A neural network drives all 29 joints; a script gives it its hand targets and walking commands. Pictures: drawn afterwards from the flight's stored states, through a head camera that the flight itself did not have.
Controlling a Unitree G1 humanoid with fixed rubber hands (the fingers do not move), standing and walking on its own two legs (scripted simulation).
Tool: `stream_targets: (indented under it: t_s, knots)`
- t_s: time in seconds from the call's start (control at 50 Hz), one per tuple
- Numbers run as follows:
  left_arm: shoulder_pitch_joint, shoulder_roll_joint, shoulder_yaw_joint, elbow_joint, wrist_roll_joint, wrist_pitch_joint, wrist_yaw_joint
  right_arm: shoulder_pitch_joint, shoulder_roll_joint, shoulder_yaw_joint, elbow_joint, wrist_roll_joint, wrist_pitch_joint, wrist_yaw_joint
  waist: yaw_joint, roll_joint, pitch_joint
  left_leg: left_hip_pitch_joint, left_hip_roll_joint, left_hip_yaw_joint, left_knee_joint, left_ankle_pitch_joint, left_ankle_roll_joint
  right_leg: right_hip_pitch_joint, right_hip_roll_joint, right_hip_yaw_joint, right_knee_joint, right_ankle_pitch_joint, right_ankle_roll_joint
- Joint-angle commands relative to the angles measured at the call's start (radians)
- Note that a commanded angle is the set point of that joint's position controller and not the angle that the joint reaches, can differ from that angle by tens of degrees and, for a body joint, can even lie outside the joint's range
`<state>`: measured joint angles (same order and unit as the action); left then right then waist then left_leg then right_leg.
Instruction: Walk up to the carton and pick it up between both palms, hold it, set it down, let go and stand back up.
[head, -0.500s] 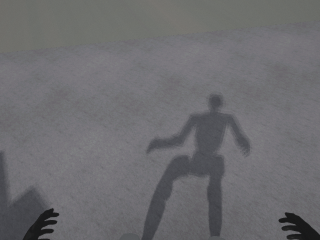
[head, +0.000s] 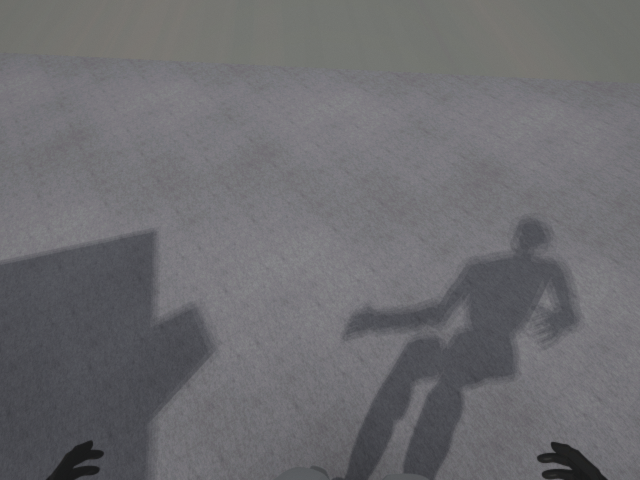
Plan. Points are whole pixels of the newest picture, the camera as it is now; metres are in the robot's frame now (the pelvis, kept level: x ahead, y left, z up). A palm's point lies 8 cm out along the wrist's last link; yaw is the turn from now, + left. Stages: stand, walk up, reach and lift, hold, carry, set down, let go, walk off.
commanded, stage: walk up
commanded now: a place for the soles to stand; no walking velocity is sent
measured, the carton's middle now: out of the picture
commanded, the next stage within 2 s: none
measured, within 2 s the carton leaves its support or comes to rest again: neither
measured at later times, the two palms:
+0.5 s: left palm out of the picture +0.04 +0.53 -0.10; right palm out of the picture +0.13 -0.09 -0.05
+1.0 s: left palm out of the picture -0.13 +0.65 -0.03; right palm (276, 423) +0.21 +0.09 -0.08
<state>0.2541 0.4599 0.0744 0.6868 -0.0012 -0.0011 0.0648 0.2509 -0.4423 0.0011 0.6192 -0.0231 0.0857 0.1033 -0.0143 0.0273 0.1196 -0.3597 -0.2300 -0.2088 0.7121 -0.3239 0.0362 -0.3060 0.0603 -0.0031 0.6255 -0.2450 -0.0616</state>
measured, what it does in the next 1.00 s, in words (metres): steps to the left, turning left: left foot, then right foot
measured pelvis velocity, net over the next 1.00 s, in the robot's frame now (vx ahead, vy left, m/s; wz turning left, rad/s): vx -0.04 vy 0.29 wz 0.55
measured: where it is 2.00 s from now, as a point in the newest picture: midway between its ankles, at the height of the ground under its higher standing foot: outside the picture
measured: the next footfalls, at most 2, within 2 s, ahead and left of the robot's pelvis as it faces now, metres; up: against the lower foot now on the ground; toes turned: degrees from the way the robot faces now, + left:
left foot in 0.36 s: +0.04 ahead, +0.33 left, +0.00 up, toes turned +5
right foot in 0.76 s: +0.08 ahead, +0.22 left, +0.00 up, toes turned +27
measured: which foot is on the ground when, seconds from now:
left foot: up 0.00-0.34, down 0.36-0.80, up 0.82-1.00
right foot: down 0.00-0.38, up 0.40-0.74, down 0.76-1.00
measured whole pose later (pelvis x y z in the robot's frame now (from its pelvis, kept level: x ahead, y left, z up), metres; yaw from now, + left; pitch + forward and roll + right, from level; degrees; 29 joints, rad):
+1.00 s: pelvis -0.04 +0.29 +0.02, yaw +31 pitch -2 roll +2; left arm 0.28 0.48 0.08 0.69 0.02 -0.03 0.06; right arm 0.26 -0.48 0.00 0.62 -0.02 0.08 0.15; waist -0.02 0.02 0.09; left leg -0.44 0.01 -0.14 0.90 -0.28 0.00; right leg -0.27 -0.09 -0.04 0.53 -0.23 0.00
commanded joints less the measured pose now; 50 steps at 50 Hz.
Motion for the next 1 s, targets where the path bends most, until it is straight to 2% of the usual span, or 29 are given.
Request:
stream_targets:
  t_s: [0.0,0.04,0.16,0.2,0.24,0.28,0.3,0.32,0.34,0.36,0.38,0.4,0.44,0.48,0.52,0.58,0.66,0.68,0.7,0.72,0.74,0.76,0.78,0.8,0.82,0.84,0.88,0.92,0.98]
  knots:
    - [-0.121,0.243,0.111,-0.026,0.017,-0.037,0.018,0.133,-0.231,-0.136,-0.044,-0.059,-0.003,0.021,-0.031,-0.130,-0.050,-0.209,0.163,0.015,0.366,0.033,-0.049,0.057,-0.371,0.277,-0.416,-0.163,-0.059]
    - [-0.105,0.227,0.108,-0.038,0.017,-0.042,0.012,0.157,-0.194,-0.129,-0.029,-0.045,-0.009,0.038,-0.028,-0.185,-0.067,-0.213,0.179,0.048,0.357,0.113,-0.050,0.082,-0.286,0.158,-0.368,-0.111,-0.025]
    - [-0.046,0.272,0.116,-0.035,0.023,-0.025,-0.016,0.023,-0.160,-0.103,-0.045,-0.019,-0.002,0.041,0.044,-0.224,-0.092,-0.222,0.268,0.152,0.169,0.027,-0.075,0.174,-0.328,0.057,-0.310,-0.041,-0.091]
    - [-0.062,0.288,0.115,-0.033,0.027,-0.024,-0.027,0.036,-0.163,-0.103,-0.035,-0.013,-0.004,0.036,0.034,-0.241,-0.109,-0.157,0.288,0.183,0.107,0.001,-0.073,0.161,-0.338,0.002,-0.267,-0.007,-0.104]
    - [-0.110,0.316,0.119,-0.037,0.032,-0.022,-0.035,0.067,-0.164,-0.105,-0.032,-0.009,-0.007,0.034,0.001,-0.279,-0.132,-0.036,0.309,0.194,0.007,-0.034,-0.054,0.094,-0.334,-0.045,-0.216,-0.025,-0.088]
    - [-0.139,0.304,0.116,-0.038,0.032,-0.021,-0.042,0.129,-0.173,-0.123,-0.002,-0.010,-0.013,0.023,-0.042,-0.260,-0.160,0.056,0.297,0.219,-0.103,0.014,-0.040,0.061,-0.313,-0.085,-0.130,-0.053,-0.054]
    - [-0.168,0.293,0.107,-0.040,0.025,-0.015,-0.043,0.181,-0.184,-0.128,0.027,-0.014,-0.017,0.016,-0.075,-0.190,-0.144,0.133,0.286,0.202,-0.188,0.099,-0.027,-0.005,-0.273,-0.119,-0.014,-0.072,-0.022]
    - [-0.158,0.239,0.091,-0.039,0.025,-0.005,-0.046,0.232,-0.202,-0.141,0.051,-0.022,-0.026,0.010,-0.094,-0.069,-0.144,0.190,0.244,0.153,-0.231,0.067,0.009,-0.084,-0.220,-0.134,0.160,-0.125,-0.004]
    - [-0.121,0.183,0.071,-0.042,0.013,0.007,-0.050,0.248,-0.250,-0.154,0.046,-0.030,-0.032,0.001,-0.092,0.123,-0.117,0.178,0.300,-0.052,-0.330,0.112,0.053,-0.196,-0.153,-0.151,0.331,-0.264,0.019]
    - [-0.096,0.145,0.056,-0.064,-0.003,0.020,-0.050,0.206,-0.327,-0.170,0.013,-0.039,-0.031,-0.005,-0.068,0.285,-0.088,0.169,0.386,-0.354,-0.403,0.159,0.080,-0.362,-0.062,-0.104,0.443,-0.391,0.052]
    - [-0.083,0.163,0.047,-0.072,-0.015,0.016,-0.039,0.087,-0.379,-0.173,-0.040,-0.030,-0.031,-0.003,-0.030,0.360,-0.079,0.120,0.415,-0.486,-0.495,0.137,0.119,-0.389,-0.022,-0.050,0.466,-0.409,0.058]
    - [-0.074,0.186,0.046,-0.045,-0.006,0.007,-0.025,0.016,-0.375,-0.175,-0.085,-0.022,-0.024,0.000,-0.016,0.403,-0.074,0.084,0.427,-0.542,-0.548,-0.018,0.168,-0.362,-0.032,-0.008,0.485,-0.384,0.040]
    - [-0.059,0.215,0.053,0.008,-0.003,-0.003,-0.020,-0.024,-0.271,-0.168,-0.093,-0.028,-0.023,-0.001,-0.013,0.275,-0.045,0.068,0.291,-0.320,-0.426,0.066,0.108,-0.270,-0.068,0.032,0.399,-0.285,0.052]
    - [0.018,0.183,0.056,0.024,-0.010,-0.005,-0.017,-0.016,-0.241,-0.164,-0.103,-0.031,-0.025,-0.007,0.007,0.257,-0.110,0.130,0.266,-0.226,-0.348,0.247,0.102,-0.222,-0.047,-0.012,0.337,-0.225,0.055]
    - [0.048,0.192,0.064,0.027,-0.008,-0.006,-0.010,-0.019,-0.195,-0.152,-0.134,-0.029,-0.020,0.003,0.002,0.196,-0.149,0.184,0.275,-0.266,-0.363,0.220,0.119,-0.215,0.000,-0.042,0.269,-0.176,0.065]
    - [-0.002,0.202,0.064,0.007,-0.007,-0.021,-0.001,0.009,-0.185,-0.151,-0.153,-0.032,-0.017,0.015,-0.031,0.156,-0.123,0.178,0.301,-0.389,-0.406,0.142,0.148,-0.200,0.014,-0.021,0.160,-0.183,0.056]
    - [0.043,0.210,0.063,0.010,-0.009,-0.036,0.011,-0.006,-0.189,-0.145,-0.164,-0.031,-0.014,0.016,-0.016,0.170,-0.143,0.094,0.275,-0.445,-0.411,0.141,0.105,-0.024,0.030,0.028,-0.020,-0.143,0.038]
    - [0.076,0.211,0.065,0.015,-0.005,-0.041,0.013,-0.034,-0.181,-0.140,-0.178,-0.030,-0.014,0.017,0.010,0.149,-0.157,0.019,0.257,-0.421,-0.395,0.102,0.073,0.082,0.010,0.050,-0.101,-0.094,0.022]
    - [0.133,0.226,0.071,0.031,-0.001,-0.044,0.015,-0.076,-0.170,-0.137,-0.188,-0.027,-0.016,0.018,0.048,0.112,-0.153,-0.126,0.211,-0.349,-0.386,0.028,0.011,0.258,-0.009,0.054,-0.196,0.000,0.003]
    - [0.181,0.267,0.086,0.047,0.006,-0.040,0.021,-0.106,-0.151,-0.131,-0.195,-0.024,-0.020,0.018,0.082,0.012,-0.148,-0.260,0.130,-0.243,-0.322,-0.097,-0.072,0.388,-0.093,0.127,-0.320,-0.003,-0.031]
    - [0.174,0.336,0.109,0.038,0.017,-0.038,0.022,-0.047,-0.100,-0.120,-0.171,-0.022,-0.025,0.017,0.088,-0.227,-0.224,-0.346,0.052,-0.107,-0.015,-0.273,-0.083,0.474,-0.366,0.380,-0.357,-0.104,-0.099]
    - [0.045,0.355,0.122,0.006,0.032,-0.040,0.024,0.052,-0.162,-0.137,-0.119,-0.047,-0.017,0.008,0.023,-0.226,-0.209,-0.354,0.098,0.018,0.248,-0.171,-0.077,0.352,-0.569,0.503,-0.441,-0.213,-0.182]
    - [-0.066,0.318,0.125,-0.030,0.032,-0.042,0.016,0.153,-0.238,-0.145,-0.073,-0.052,-0.010,0.011,-0.037,-0.170,-0.204,-0.318,0.170,0.055,0.358,-0.122,-0.058,0.304,-0.570,0.427,-0.440,-0.195,-0.196]
    - [-0.068,0.259,0.115,-0.052,0.031,-0.049,0.017,0.160,-0.246,-0.141,-0.064,-0.057,-0.014,0.026,-0.021,-0.098,-0.169,-0.277,0.173,0.054,0.393,-0.062,-0.055,0.220,-0.505,0.339,-0.429,-0.162,-0.165]
    - [-0.057,0.229,0.101,-0.057,0.029,-0.055,0.018,0.138,-0.217,-0.138,-0.066,-0.052,-0.014,0.038,-0.032,-0.078,-0.129,-0.253,0.190,0.047,0.383,-0.001,-0.052,0.142,-0.434,0.270,-0.413,-0.144,-0.111]
    - [-0.037,0.222,0.101,-0.061,0.025,-0.057,0.017,0.114,-0.196,-0.134,-0.062,-0.047,-0.016,0.047,-0.024,-0.106,-0.107,-0.246,0.211,0.057,0.355,0.051,-0.032,0.106,-0.359,0.203,-0.386,-0.163,-0.067]
    - [-0.015,0.235,0.105,-0.058,0.023,-0.059,0.005,0.133,-0.153,-0.119,-0.055,-0.027,-0.021,0.063,-0.007,-0.192,-0.120,-0.276,0.220,0.084,0.300,0.080,-0.029,0.204,-0.297,0.106,-0.345,-0.127,-0.040]
    - [0.016,0.242,0.104,-0.059,0.023,-0.051,-0.012,0.093,-0.136,-0.108,-0.056,-0.016,-0.021,0.057,0.021,-0.218,-0.124,-0.277,0.234,0.129,0.242,0.065,-0.041,0.259,-0.293,0.060,-0.324,-0.080,-0.042]
    - [0.030,0.280,0.108,-0.058,0.028,-0.045,-0.031,0.025,-0.145,-0.099,-0.060,-0.012,-0.020,0.050,0.055,-0.226,-0.138,-0.244,0.285,0.177,0.153,0.002,-0.058,0.249,-0.325,0.013,-0.305,-0.092,-0.089]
